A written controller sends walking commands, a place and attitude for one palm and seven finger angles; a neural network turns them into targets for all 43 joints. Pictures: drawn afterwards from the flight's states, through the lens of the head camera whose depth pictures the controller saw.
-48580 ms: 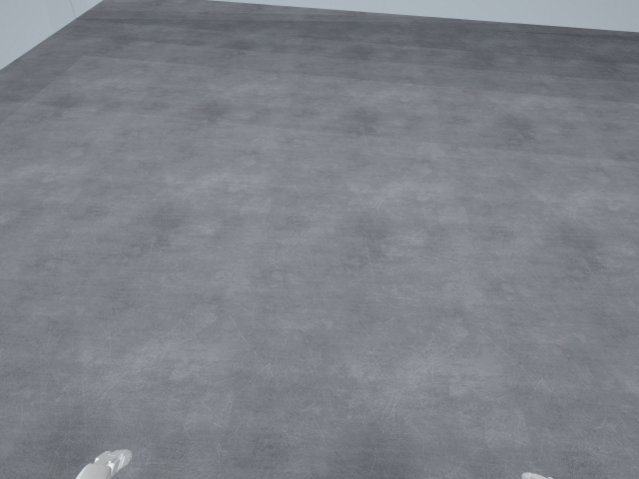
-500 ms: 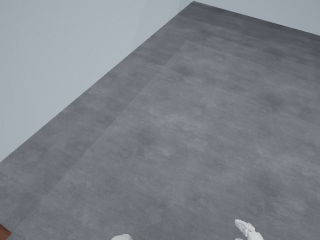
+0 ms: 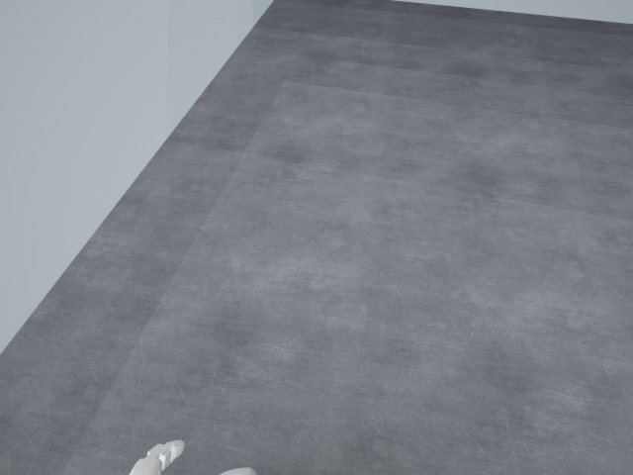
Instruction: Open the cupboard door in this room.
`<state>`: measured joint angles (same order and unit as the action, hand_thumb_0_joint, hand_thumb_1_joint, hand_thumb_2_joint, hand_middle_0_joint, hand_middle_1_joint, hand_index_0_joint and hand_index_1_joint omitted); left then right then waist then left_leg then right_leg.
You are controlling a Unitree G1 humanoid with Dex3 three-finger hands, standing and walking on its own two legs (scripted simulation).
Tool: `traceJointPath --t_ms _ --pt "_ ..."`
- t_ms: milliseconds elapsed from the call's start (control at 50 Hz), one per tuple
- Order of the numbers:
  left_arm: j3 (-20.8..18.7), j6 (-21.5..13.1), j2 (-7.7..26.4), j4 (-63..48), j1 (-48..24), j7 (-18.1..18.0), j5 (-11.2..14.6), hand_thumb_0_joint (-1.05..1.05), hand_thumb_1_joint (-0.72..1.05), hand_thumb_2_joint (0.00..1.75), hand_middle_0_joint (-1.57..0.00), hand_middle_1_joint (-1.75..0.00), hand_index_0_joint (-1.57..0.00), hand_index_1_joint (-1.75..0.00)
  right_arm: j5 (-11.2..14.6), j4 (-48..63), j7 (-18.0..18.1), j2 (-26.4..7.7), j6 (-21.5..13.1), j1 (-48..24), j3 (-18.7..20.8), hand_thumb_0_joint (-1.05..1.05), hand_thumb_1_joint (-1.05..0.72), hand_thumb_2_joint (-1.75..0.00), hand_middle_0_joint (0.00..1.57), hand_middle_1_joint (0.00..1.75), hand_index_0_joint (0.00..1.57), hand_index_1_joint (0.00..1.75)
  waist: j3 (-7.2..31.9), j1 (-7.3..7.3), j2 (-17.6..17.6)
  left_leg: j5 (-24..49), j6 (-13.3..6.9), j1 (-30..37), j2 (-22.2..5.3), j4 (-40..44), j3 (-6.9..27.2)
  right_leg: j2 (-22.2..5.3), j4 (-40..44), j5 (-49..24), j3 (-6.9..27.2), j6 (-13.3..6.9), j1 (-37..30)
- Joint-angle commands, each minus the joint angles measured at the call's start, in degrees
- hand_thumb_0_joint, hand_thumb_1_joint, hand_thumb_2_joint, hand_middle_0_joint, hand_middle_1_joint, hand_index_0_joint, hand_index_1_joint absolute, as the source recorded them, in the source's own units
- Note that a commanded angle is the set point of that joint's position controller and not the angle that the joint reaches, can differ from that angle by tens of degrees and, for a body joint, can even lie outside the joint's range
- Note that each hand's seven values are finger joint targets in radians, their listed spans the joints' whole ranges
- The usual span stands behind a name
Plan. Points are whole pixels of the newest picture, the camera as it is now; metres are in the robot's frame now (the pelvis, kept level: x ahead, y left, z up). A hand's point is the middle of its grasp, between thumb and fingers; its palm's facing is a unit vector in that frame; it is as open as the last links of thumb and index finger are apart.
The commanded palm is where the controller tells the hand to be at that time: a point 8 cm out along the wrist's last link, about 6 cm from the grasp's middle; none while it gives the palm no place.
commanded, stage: walk to a spot facing it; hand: left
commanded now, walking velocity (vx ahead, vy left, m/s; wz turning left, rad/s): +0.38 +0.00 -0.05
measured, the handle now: out of the picture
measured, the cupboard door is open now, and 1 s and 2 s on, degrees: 50 50 50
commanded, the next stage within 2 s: turn to face it in 0.26 s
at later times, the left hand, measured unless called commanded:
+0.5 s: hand (193, 407) +0.24 +0.21 -0.17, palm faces +0.07 -0.98 -0.16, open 7.4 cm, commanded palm none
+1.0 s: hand (204, 338) +0.36 +0.21 -0.19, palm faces +0.35 -0.92 -0.20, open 7.4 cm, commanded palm none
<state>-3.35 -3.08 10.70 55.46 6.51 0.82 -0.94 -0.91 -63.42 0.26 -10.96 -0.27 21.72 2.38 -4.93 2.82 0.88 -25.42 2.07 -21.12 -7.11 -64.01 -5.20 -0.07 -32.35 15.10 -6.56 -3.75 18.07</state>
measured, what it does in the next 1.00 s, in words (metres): walks ahead, turning left: left foot, then right foot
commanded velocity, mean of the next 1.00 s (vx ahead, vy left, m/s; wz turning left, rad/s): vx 0.10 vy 0.00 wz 0.41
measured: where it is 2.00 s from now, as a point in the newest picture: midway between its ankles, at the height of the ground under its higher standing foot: (343, 384)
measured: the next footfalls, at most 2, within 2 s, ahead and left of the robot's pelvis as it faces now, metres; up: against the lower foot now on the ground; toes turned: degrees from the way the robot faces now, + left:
left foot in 0.32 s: +0.31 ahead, +0.13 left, +0.00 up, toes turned +6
right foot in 0.68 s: +0.38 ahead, -0.13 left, +0.00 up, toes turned +2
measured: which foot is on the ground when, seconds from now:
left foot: up 0.00-0.30, down 0.32-0.66, up 0.68-0.94, down 0.96-1.00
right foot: down 0.00-0.34, up 0.36-0.66, down 0.68-0.96, up 0.98-1.00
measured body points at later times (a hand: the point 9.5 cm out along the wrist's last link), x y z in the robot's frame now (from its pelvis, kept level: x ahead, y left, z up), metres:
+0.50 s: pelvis +0.23 +0.03 +0.00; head +0.27 +0.04 +0.45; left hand +0.24 +0.26 -0.16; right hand +0.31 -0.21 -0.14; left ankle +0.27 +0.13 -0.73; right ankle +0.20 -0.11 -0.66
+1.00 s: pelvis +0.35 +0.01 -0.01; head +0.39 +0.04 +0.43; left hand +0.34 +0.26 -0.17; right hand +0.53 -0.22 -0.14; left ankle +0.33 +0.12 -0.73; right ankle +0.34 -0.14 -0.71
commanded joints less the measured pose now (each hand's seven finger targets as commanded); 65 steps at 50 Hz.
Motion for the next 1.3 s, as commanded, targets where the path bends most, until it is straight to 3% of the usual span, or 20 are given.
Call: traceJointPath --t_ms 0,200,260,280,300,320,340,400,460,600,660,760,900,940,960,1060,1180,1200,1240,1280 --pt "-1.5 -0.9 7.5 1.3 8.6 -1.2 -0.1 0.0 0.9 0.9 -0.2 -0.3 -0.2 -0.3 -0.5 5.3 -0.6 -1.3 -1.6 -1.4 0.6 0.0 -0.9 -0.9 0.2 0.3 0.2 0.3 4.4 -1.81 -7.2 5.0 0.6 -7.6 -2.4 7.2 1.8 -15.6 19.9 -14.3 13.8 -7.9 -7.5" --pt "-1.1 -2.2 7.7 6.0 15.7 -1.0 -0.1 0.0 0.9 0.9 -0.2 -0.3 -0.2 -0.3 -0.3 10.6 -2.1 -1.7 -2.6 -16.3 1.0 0.0 -0.9 -0.9 0.2 0.3 0.2 0.3 0.9 -4.65 -6.9 13.8 -0.8 -8.8 1.7 27.4 -1.0 -14.7 17.8 -23.9 11.7 -5.7 -17.2" --pt "-1.0 -2.1 7.9 6.0 14.2 -1.2 0.2 0.0 0.9 0.9 -0.2 -0.3 -0.2 -0.3 -0.8 7.2 -1.0 -3.9 -3.3 -6.8 1.3 0.0 -0.9 -0.9 0.2 0.3 0.2 0.3 4.6 1.05 -4.8 17.8 -3.0 8.5 5.4 35.5 -3.8 -11.1 3.8 -39.3 5.8 -2.4 -13.4" --pt "-0.7 -2.0 6.9 5.2 14.3 -1.1 0.5 0.0 0.9 0.9 -0.2 -0.3 -0.2 -0.3 -1.2 4.9 -0.4 -7.6 -3.5 1.3 2.1 0.0 -0.9 -0.9 0.2 0.3 0.2 0.3 9.7 4.21 0.4 22.7 -6.1 23.2 0.3 35.5 3.0 -8.4 -8.3 -32.3 3.8 0.1 -3.4" --pt "0.1 -2.0 3.9 4.2 16.9 -0.8 0.9 0.0 0.9 0.9 -0.2 -0.3 -0.2 -0.3 -1.9 3.4 0.2 -13.8 -3.7 9.2 3.5 0.0 -0.9 -0.9 0.2 0.3 0.2 0.3 17.5 5.51 12.8 28.9 -13.4 37.1 -15.3 36.3 23.3 -1.0 -27.2 -3.9 0.0 2.7 10.5" --pt "0.3 -2.3 4.4 2.3 13.4 -1.0 0.9 0.0 0.9 0.9 -0.2 -0.3 -0.2 -0.3 -1.5 3.3 0.7 -14.5 -3.0 11.8 3.3 0.0 -0.9 -0.9 0.2 0.3 0.2 0.3 18.2 6.16 12.8 35.5 -18.1 36.5 -22.0 43.1 32.1 1.1 -40.4 17.2 4.3 2.4 15.2" --pt "-0.1 -1.8 5.0 1.6 10.6 -1.3 0.4 0.0 0.9 0.9 -0.2 -0.3 -0.2 -0.3 -1.2 4.2 0.7 -13.6 -2.6 6.9 2.9 0.0 -0.9 -0.9 0.2 0.3 0.2 0.3 11.2 4.23 6.5 29.1 -18.4 26.2 -21.4 45.3 28.7 -1.7 -44.1 16.9 7.1 2.3 16.6" --pt "0.1 0.0 2.7 2.1 9.6 -0.5 -0.4 0.0 0.9 0.9 -0.2 -0.3 -0.2 -0.3 -0.5 6.6 1.1 -6.4 -3.5 -4.1 0.7 0.0 -0.9 -0.9 0.2 0.3 0.2 0.3 -0.4 -2.04 7.5 29.5 -12.1 5.5 -12.5 49.9 16.6 -6.8 -36.2 7.4 6.8 4.6 13.4" --pt "0.4 1.7 1.1 2.6 12.3 -0.4 -0.2 0.0 0.9 0.9 -0.2 -0.3 -0.2 -0.3 -0.5 6.8 1.4 -7.3 -3.6 -6.5 0.4 0.0 -0.9 -0.9 0.2 0.3 0.2 0.3 5.6 -4.25 6.9 37.6 -10.5 3.1 -7.1 47.2 8.6 -4.8 -21.1 5.6 3.6 5.9 3.0" --pt "-1.4 2.2 4.9 -0.4 10.3 -1.0 -0.1 0.0 0.9 0.9 -0.2 -0.3 -0.2 -0.3 -0.1 8.5 0.9 -9.5 -0.3 -9.7 2.3 0.0 -0.9 -0.9 0.2 0.3 0.2 0.3 6.9 -5.43 4.9 19.2 -7.5 -3.2 -3.3 40.4 13.1 -2.0 0.2 -4.0 1.7 6.8 -9.6" --pt "-3.5 1.7 15.5 -1.3 14.5 -2.0 -0.6 0.0 0.9 0.9 -0.2 -0.3 -0.2 -0.3 0.4 10.8 0.3 -4.8 0.5 -8.9 2.1 0.0 -0.9 -0.9 0.2 0.3 0.2 0.3 10.9 -7.96 -18.6 -12.7 -0.1 -12.6 7.8 7.3 2.0 -30.1 17.4 -12.1 26.9 -5.6 -16.3" --pt "-2.0 2.2 8.9 -4.0 5.3 -2.7 -0.6 0.0 0.9 0.9 -0.2 -0.3 -0.2 -0.3 0.2 10.6 -0.7 -3.4 1.8 -9.4 1.8 0.0 -0.9 -0.9 0.2 0.3 0.2 0.3 6.3 -3.37 -14.6 -4.6 1.2 -11.4 2.5 3.3 2.0 -21.0 11.7 -26.7 5.7 -3.3 -11.2" --pt "-2.7 2.3 11.6 -4.4 5.7 -2.0 0.0 0.0 0.9 0.9 -0.2 -0.3 -0.2 -0.3 -0.1 11.4 -1.4 -5.8 0.9 -5.7 1.8 0.0 -0.9 -0.9 0.2 0.3 0.2 0.3 10.4 -0.67 -5.9 17.3 0.1 9.1 5.6 37.1 -2.6 -18.0 -6.1 -30.3 -3.5 3.1 -8.6" --pt "-1.1 3.0 5.7 -9.0 1.9 -1.7 0.8 0.0 0.9 0.9 -0.2 -0.3 -0.2 -0.3 -0.7 11.0 -0.5 -17.4 0.4 2.0 4.7 0.0 -0.9 -0.9 0.2 0.3 0.2 0.3 14.0 3.87 19.1 57.4 -13.5 22.6 -18.0 41.7 29.1 -6.1 -29.6 24.0 -2.7 9.8 15.2" --pt "-1.3 3.7 7.8 -10.1 -0.6 -2.1 0.2 0.0 0.9 0.9 -0.2 -0.3 -0.2 -0.3 -0.7 10.2 0.1 -18.2 0.9 3.2 4.6 0.0 -0.9 -0.9 0.2 0.3 0.2 0.3 15.3 4.03 11.7 56.5 -17.1 23.2 -19.6 39.8 28.2 -6.3 -35.1 23.9 5.5 8.6 16.9" --pt "-1.7 4.7 7.2 -8.2 0.9 -1.5 0.1 0.0 0.9 0.9 -0.2 -0.3 -0.2 -0.3 -0.8 14.4 0.9 -14.2 0.7 -9.5 3.5 0.0 -0.9 -0.9 0.2 0.3 0.2 0.3 8.2 -1.29 10.9 39.9 -10.9 11.5 -8.5 41.1 17.8 -5.2 -29.5 12.3 5.9 8.7 13.1" --pt "-1.7 4.1 7.7 -7.2 7.5 -1.2 0.4 0.0 0.9 0.9 -0.2 -0.3 -0.2 -0.3 -0.6 16.7 0.3 -15.3 1.9 -15.3 4.4 0.0 -0.9 -0.9 0.2 0.3 0.2 0.3 9.1 -4.22 7.6 24.2 -8.3 2.6 -4.0 38.6 18.0 -0.6 -3.1 4.2 2.2 7.7 -4.8" --pt "-2.2 3.6 9.6 -6.8 10.8 -1.4 0.1 0.0 0.9 0.9 -0.2 -0.3 -0.2 -0.3 -0.1 17.5 0.1 -14.3 2.1 -17.0 4.3 0.0 -0.9 -0.9 0.2 0.3 0.2 0.3 9.1 -6.01 3.8 17.8 -5.9 -1.6 -0.9 34.6 16.1 -2.2 5.8 -0.9 3.4 7.4 -10.3" --pt "-3.5 3.0 18.4 -7.8 11.1 -2.3 -1.0 0.0 0.9 0.9 -0.2 -0.3 -0.2 -0.3 0.4 19.8 -0.6 -8.4 2.3 -17.9 3.5 0.0 -0.9 -0.9 0.2 0.3 0.2 0.3 7.2 -7.28 -22.3 -11.3 0.4 -13.8 10.4 6.4 5.3 -28.1 20.2 -4.8 30.5 -3.2 -11.3" --pt "-2.4 2.8 14.2 -9.2 5.8 -2.6 -0.7 0.0 0.9 0.9 -0.2 -0.3 -0.2 -0.3 0.1 18.4 -1.3 -9.6 2.9 -15.6 3.8 0.0 -0.9 -0.9 0.2 0.3 0.2 0.3 5.3 -3.48 -14.1 -5.5 -0.3 -11.6 6.2 -6.4 8.3 -24.3 17.6 -3.4 21.4 -5.2 -3.5"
